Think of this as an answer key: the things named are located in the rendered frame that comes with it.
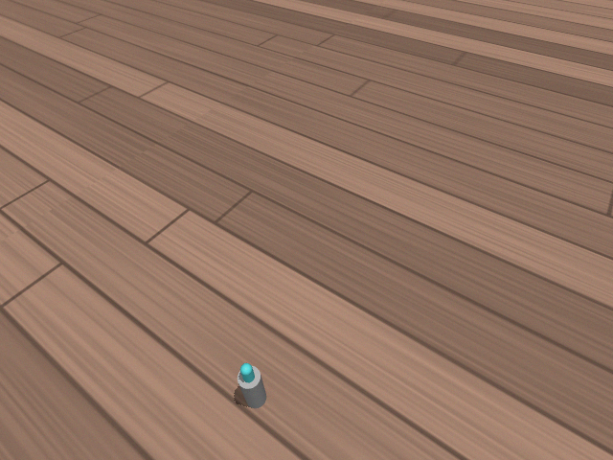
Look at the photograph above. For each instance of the bottle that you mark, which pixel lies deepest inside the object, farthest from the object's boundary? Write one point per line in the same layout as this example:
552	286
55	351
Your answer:
251	385

